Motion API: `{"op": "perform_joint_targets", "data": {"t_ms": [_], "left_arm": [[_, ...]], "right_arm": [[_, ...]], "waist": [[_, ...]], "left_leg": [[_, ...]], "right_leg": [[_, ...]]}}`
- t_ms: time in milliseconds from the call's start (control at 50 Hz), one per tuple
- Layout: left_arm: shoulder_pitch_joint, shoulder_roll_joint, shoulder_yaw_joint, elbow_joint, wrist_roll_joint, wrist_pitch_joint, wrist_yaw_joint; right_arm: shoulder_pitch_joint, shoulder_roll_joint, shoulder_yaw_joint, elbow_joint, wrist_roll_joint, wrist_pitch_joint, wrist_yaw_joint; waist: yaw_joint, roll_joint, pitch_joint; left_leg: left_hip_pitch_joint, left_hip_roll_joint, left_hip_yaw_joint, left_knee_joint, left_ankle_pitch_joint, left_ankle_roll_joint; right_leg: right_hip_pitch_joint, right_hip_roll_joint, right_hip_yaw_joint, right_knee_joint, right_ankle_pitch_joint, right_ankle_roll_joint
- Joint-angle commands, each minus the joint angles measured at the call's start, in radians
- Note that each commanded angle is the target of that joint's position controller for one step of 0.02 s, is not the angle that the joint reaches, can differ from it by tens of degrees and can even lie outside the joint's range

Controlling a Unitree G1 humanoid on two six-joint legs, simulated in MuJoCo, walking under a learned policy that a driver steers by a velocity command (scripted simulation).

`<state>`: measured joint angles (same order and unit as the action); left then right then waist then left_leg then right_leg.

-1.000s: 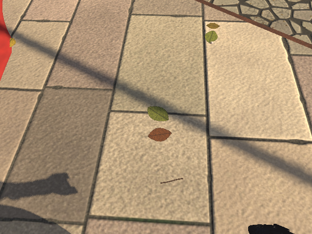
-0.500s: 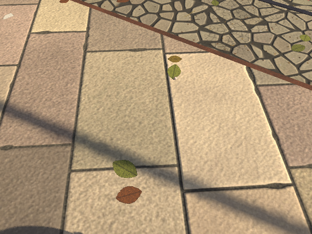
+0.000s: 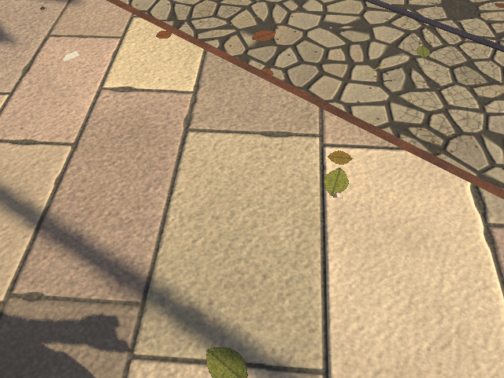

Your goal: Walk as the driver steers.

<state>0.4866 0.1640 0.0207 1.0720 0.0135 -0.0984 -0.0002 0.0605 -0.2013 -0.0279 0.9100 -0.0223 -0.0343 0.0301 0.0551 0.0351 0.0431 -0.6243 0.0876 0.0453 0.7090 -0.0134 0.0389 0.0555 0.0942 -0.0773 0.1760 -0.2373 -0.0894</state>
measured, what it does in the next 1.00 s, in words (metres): walks ahead: left foot, then right foot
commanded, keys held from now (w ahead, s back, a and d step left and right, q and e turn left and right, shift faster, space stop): w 1.00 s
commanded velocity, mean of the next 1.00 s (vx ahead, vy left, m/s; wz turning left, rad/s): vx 0.50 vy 0.00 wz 0.00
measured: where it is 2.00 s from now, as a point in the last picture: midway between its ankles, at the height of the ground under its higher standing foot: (272, 260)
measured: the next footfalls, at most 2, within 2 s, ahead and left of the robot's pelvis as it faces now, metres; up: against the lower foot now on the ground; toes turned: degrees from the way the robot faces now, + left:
left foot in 0.14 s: +0.25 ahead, +0.10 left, +0.00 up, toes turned +4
right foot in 0.72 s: +0.55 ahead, -0.07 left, +0.00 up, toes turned -4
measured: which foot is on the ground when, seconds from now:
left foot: up 0.00-0.12, down 0.14-0.74, up 0.76-1.00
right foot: down 0.00-0.14, up 0.16-0.70, down 0.72-1.00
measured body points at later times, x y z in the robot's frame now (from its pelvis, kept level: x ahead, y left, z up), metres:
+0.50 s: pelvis +0.26 +0.05 +0.00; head +0.28 +0.05 +0.45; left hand +0.39 +0.28 -0.13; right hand +0.19 -0.19 -0.14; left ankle +0.21 +0.10 -0.74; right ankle +0.40 -0.11 -0.68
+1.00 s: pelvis +0.53 -0.01 +0.00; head +0.55 -0.02 +0.45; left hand +0.49 +0.24 -0.14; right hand +0.62 -0.25 -0.14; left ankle +0.61 +0.15 -0.67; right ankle +0.51 -0.07 -0.74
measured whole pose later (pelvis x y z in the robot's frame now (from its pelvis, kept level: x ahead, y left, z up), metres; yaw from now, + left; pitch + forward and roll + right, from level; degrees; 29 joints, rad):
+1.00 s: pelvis +0.53 -0.01 +0.00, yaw +0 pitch -1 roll -1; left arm 0.40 0.19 0.05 1.06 0.01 -0.09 0.00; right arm 0.19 -0.21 -0.06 0.95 -0.03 -0.04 0.02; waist 0.02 0.04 0.03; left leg -0.60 0.11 0.00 0.98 -0.16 0.04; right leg -0.08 0.08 -0.10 0.26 -0.18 -0.10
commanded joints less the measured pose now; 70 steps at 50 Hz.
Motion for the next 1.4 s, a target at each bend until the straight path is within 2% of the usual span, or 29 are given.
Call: {"op": "perform_joint_targets", "data": {"t_ms": [20,100,140,160,180,200,220,240,280,400,600,660,700,720,740,760,780,800,840,900,960,1160,1220,1260,1280,1300,1320,1360,1400], "left_arm": [[0.078,0.136,0.021,-0.009,0.008,-0.005,0.012],[0.041,0.159,0.029,-0.002,0.016,0.001,0.024],[0.011,0.162,0.029,-0.007,0.009,0.005,0.020],[0.007,0.131,0.018,-0.043,-0.001,0.002,0.016],[0.130,0.046,0.009,-0.043,-0.035,0.005,0.005],[0.034,0.142,0.033,-0.045,-0.006,0.010,0.009],[-0.059,0.138,0.037,-0.078,-0.002,0.006,0.003],[-0.096,0.120,0.035,-0.084,-0.001,0.004,0.001],[-0.078,0.084,0.033,-0.076,0.022,0.028,-0.009],[-0.252,0.083,0.036,-0.139,0.023,0.064,-0.027],[-0.556,0.082,0.018,-0.245,0.007,0.049,-0.026],[-0.517,0.097,0.026,-0.246,0.006,0.036,-0.021],[-0.290,0.123,0.046,-0.172,0.010,0.022,-0.007],[-0.111,0.171,0.066,-0.118,0.029,0.011,0.004],[0.033,0.287,0.097,-0.103,0.054,0.009,0.011],[-0.008,0.273,0.096,-0.102,0.022,0.027,-0.001],[-0.133,0.232,0.085,-0.118,-0.001,0.031,-0.005],[-0.213,0.165,0.067,-0.133,-0.004,0.026,-0.010],[-0.243,0.091,0.043,-0.113,-0.004,0.013,-0.006],[-0.165,0.107,0.041,-0.075,-0.002,-0.008,0.001],[-0.110,0.133,0.043,-0.060,-0.002,-0.011,0.001],[0.062,0.133,0.032,-0.008,0.008,-0.004,0.013],[0.027,0.158,0.040,-0.009,0.016,0.004,0.021],[-0.018,0.165,0.041,-0.016,0.007,0.007,0.018],[-0.025,0.137,0.032,-0.040,-0.010,0.004,0.016],[0.088,0.028,0.010,-0.067,-0.062,0.010,0.018],[0.043,0.140,0.044,-0.063,-0.029,0.021,0.031],[-0.055,0.110,0.052,-0.087,-0.012,0.035,0.030],[-0.056,0.087,0.062,-0.090,0.012,0.066,0.016]], "right_arm": [[-0.124,-0.050,-0.003,-0.086,0.002,-0.016,-0.002],[-0.050,-0.072,-0.017,-0.077,0.002,-0.034,-0.012],[0.242,-0.115,-0.044,0.021,-0.009,-0.051,-0.029],[0.424,-0.202,-0.068,0.054,-0.035,-0.058,-0.041],[0.441,-0.267,-0.085,0.057,-0.033,-0.049,-0.033],[0.349,-0.210,-0.077,0.046,0.006,-0.038,-0.025],[0.243,-0.154,-0.060,0.028,0.014,-0.040,-0.022],[0.198,-0.104,-0.047,0.027,0.009,-0.048,-0.018],[0.202,-0.049,-0.029,0.053,0.011,-0.060,-0.025],[0.342,-0.094,-0.029,0.108,0.014,-0.078,-0.032],[0.504,-0.093,-0.020,0.160,0.000,-0.068,-0.046],[0.473,-0.110,-0.025,0.164,-0.006,-0.065,-0.054],[0.436,-0.126,-0.030,0.162,-0.002,-0.061,-0.052],[0.424,-0.113,-0.024,0.147,0.007,-0.062,-0.050],[0.497,-0.024,-0.004,0.111,0.047,-0.063,-0.037],[0.497,-0.076,-0.024,0.121,0.033,-0.062,-0.036],[0.403,-0.101,-0.035,0.096,0.016,-0.057,-0.037],[0.340,-0.088,-0.032,0.077,0.010,-0.062,-0.031],[0.333,-0.052,-0.032,0.077,-0.009,-0.044,-0.024],[0.334,-0.027,-0.031,0.075,-0.019,-0.015,-0.009],[0.200,-0.042,-0.033,0.026,-0.015,-0.004,-0.004],[-0.120,-0.046,-0.017,-0.088,0.001,-0.017,-0.003],[-0.075,-0.067,-0.026,-0.092,0.004,-0.034,-0.008],[0.169,-0.094,-0.044,-0.014,-0.004,-0.055,-0.026],[0.336,-0.155,-0.063,0.023,-0.031,-0.071,-0.040],[0.403,-0.273,-0.092,0.015,-0.048,-0.068,-0.044],[0.350,-0.231,-0.084,-0.008,-0.005,-0.051,-0.040],[0.195,-0.113,-0.048,-0.028,0.002,-0.053,-0.038],[0.168,-0.060,-0.031,-0.018,0.009,-0.052,-0.053]], "waist": [[0.002,-0.102,0.078],[-0.056,-0.108,0.038],[-0.173,-0.076,-0.113],[-0.226,0.021,-0.244],[-0.161,0.226,-0.338],[-0.144,0.046,-0.233],[-0.110,0.020,-0.098],[-0.083,-0.019,-0.039],[-0.030,0.005,-0.013],[-0.037,0.013,0.040],[-0.116,0.032,0.079],[-0.076,0.038,0.060],[0.022,0.026,-0.051],[0.087,-0.003,-0.152],[0.086,-0.196,-0.313],[0.064,-0.192,-0.345],[0.014,-0.111,-0.171],[-0.008,-0.068,-0.074],[-0.072,-0.080,0.005],[-0.096,-0.085,0.003],[-0.079,-0.083,0.039],[0.009,-0.098,0.077],[-0.035,-0.104,0.059],[-0.139,-0.075,-0.057],[-0.190,-0.028,-0.179],[-0.160,0.193,-0.351],[-0.147,0.080,-0.370],[-0.077,0.005,-0.150],[-0.033,0.055,-0.069]], "left_leg": [[-0.029,-0.030,0.030,-0.076,-0.008,0.018],[0.135,-0.090,0.053,-0.165,-0.151,0.077],[0.507,-0.114,0.048,-0.248,-0.114,0.127],[0.772,0.117,-0.208,-0.255,-0.186,0.185],[0.979,0.360,-0.692,-0.387,-0.228,0.336],[0.873,0.299,-0.665,-0.438,-0.315,0.296],[0.723,0.264,-0.507,-0.466,-0.285,0.260],[0.610,0.219,-0.410,-0.502,-0.176,0.230],[0.489,0.144,-0.270,-0.538,-0.065,0.177],[0.489,0.101,-0.158,-0.600,0.050,0.170],[0.716,0.122,-0.097,-0.545,0.269,0.162],[0.758,0.141,-0.075,-0.443,0.492,0.147],[0.720,0.106,-0.036,-0.190,0.676,0.117],[0.557,0.068,-0.012,0.030,0.503,0.098],[0.212,-0.066,0.058,0.429,0.004,0.046],[0.054,-0.162,-0.046,0.617,-0.505,0.052],[-0.017,-0.086,-0.096,0.639,-0.417,0.062],[-0.008,-0.050,-0.094,0.585,-0.337,0.062],[0.087,0.000,-0.088,0.467,-0.274,0.049],[0.109,0.006,-0.059,0.409,-0.232,0.022],[0.004,0.030,-0.037,0.304,-0.132,-0.004],[-0.024,-0.020,0.022,-0.087,-0.027,0.010],[0.074,-0.056,0.019,-0.156,-0.136,0.040],[0.399,-0.108,0.040,-0.270,-0.086,0.072],[0.676,0.033,-0.086,-0.262,0.008,0.108],[0.983,0.371,-0.477,-0.272,0.238,0.246],[0.893,0.384,-0.540,-0.306,0.464,0.262],[0.647,0.303,-0.247,-0.335,0.570,0.199],[0.492,0.222,-0.108,-0.395,0.477,0.138]], "right_leg": [[0.013,-0.300,0.135,-0.023,0.486,-0.107],[0.075,-0.321,0.107,0.135,0.796,-0.088],[-0.035,-0.265,0.058,0.464,0.824,-0.054],[-0.254,-0.208,0.019,0.770,0.461,-0.035],[-0.600,-0.011,0.008,1.117,-0.300,0.002],[-0.691,-0.074,0.131,1.165,-0.241,-0.015],[-0.707,-0.116,0.128,1.124,-0.136,-0.018],[-0.666,-0.147,0.124,1.071,-0.075,-0.014],[-0.571,-0.178,0.116,0.988,-0.041,0.007],[-0.690,-0.206,0.063,0.825,0.102,0.056],[-0.716,-0.153,0.002,0.449,0.195,0.035],[-0.608,-0.113,-0.015,0.382,0.089,-0.010],[-0.326,-0.047,-0.046,0.295,0.089,-0.052],[-0.062,-0.124,0.041,0.285,0.097,-0.092],[0.267,-0.436,0.475,0.249,0.000,-0.214],[0.264,-0.519,0.760,0.106,-0.013,-0.265],[0.114,-0.472,0.602,0.088,-0.078,-0.229],[-0.032,-0.433,0.488,0.044,-0.045,-0.199],[-0.207,-0.340,0.322,-0.012,0.067,-0.126],[-0.242,-0.302,0.230,-0.036,0.208,-0.123],[-0.215,-0.288,0.190,-0.073,0.227,-0.127],[0.016,-0.308,0.138,-0.015,0.460,-0.117],[0.056,-0.325,0.157,0.092,0.648,-0.105],[-0.012,-0.262,0.121,0.360,0.804,-0.065],[-0.193,-0.208,0.097,0.601,0.573,-0.037],[-0.534,-0.038,-0.006,0.999,-0.096,0.021],[-0.574,-0.036,0.106,1.127,-0.300,0.015],[-0.598,-0.113,0.120,1.104,-0.212,0.024],[-0.552,-0.147,0.109,1.026,-0.160,0.042]]}}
